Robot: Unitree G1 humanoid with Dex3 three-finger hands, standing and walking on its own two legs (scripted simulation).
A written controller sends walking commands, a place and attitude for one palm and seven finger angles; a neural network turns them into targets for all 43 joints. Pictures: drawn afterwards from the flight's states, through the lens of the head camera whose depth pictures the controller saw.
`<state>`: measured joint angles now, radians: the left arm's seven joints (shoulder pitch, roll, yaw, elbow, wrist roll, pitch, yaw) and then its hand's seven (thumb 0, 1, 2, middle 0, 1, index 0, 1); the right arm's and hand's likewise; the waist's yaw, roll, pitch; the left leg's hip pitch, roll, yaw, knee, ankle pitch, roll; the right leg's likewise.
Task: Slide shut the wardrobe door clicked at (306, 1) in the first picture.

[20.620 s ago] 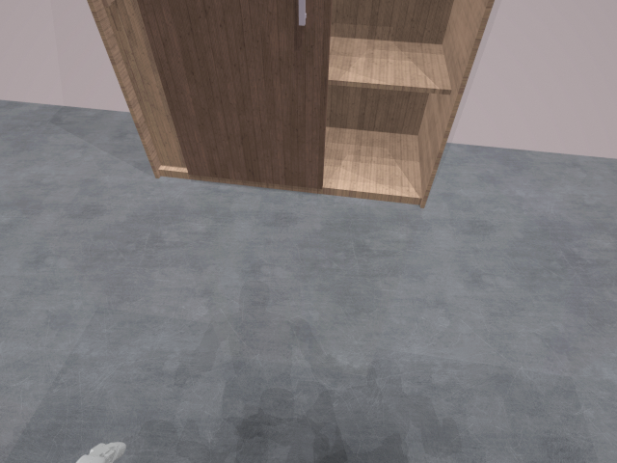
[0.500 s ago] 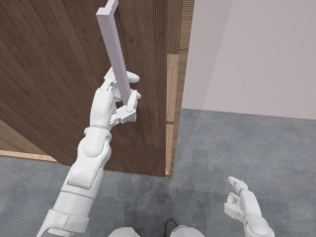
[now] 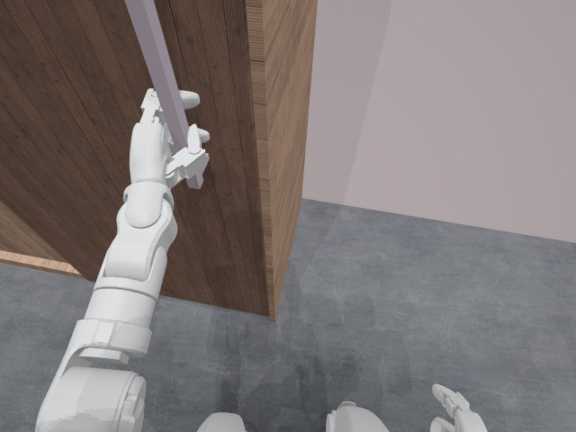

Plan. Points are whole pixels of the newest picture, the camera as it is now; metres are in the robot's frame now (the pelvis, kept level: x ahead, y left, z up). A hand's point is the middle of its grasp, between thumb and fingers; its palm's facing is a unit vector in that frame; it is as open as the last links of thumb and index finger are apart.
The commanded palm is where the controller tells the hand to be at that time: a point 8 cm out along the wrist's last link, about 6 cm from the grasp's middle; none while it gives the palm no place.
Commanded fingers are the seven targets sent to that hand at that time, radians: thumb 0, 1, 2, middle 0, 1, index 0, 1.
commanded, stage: step sideways, sliding the door along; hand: left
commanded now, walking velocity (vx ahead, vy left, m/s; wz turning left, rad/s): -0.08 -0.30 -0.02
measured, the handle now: (179, 98) +0.46 +0.22 +0.18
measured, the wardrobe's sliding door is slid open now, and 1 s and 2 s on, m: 0.00 0.00 0.00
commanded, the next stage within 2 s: stop walking and hold the door there in 0.38 s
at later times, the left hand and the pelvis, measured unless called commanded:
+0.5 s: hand (208, 149) +0.42 +0.18 +0.14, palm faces +0.51 -0.86 -0.10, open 6.5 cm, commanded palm +0.37 +0.20 +0.14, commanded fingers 0.00 0.90 0.90 -0.45 -1.40 -0.45 -1.40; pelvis +0.05 -0.10 +0.02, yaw +2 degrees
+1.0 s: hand (199, 152) +0.41 +0.19 +0.14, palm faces +0.43 -0.88 -0.19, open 6.3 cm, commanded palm +0.37 +0.21 +0.14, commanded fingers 0.00 0.90 0.90 -0.45 -1.40 -0.45 -1.40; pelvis +0.06 -0.06 +0.01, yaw -4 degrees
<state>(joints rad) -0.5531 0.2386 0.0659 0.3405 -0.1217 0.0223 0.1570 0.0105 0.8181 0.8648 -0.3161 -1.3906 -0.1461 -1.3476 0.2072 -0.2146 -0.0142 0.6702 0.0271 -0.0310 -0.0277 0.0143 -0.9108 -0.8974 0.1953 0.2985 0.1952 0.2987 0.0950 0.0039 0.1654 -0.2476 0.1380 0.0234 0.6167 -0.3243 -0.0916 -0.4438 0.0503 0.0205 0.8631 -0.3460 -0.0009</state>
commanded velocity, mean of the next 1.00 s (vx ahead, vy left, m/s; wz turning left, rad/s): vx -0.18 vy -0.13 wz -0.03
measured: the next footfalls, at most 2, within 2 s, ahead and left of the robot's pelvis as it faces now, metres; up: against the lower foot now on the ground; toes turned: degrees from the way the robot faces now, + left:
right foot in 0.08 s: +0.08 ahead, -0.18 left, +0.00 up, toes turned -3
left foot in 0.62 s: +0.10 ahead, +0.07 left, +0.00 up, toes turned +1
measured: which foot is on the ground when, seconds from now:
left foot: down 0.00-0.46, up 0.48-0.60, down 0.62-1.00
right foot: up 0.00-0.06, down 0.08-1.00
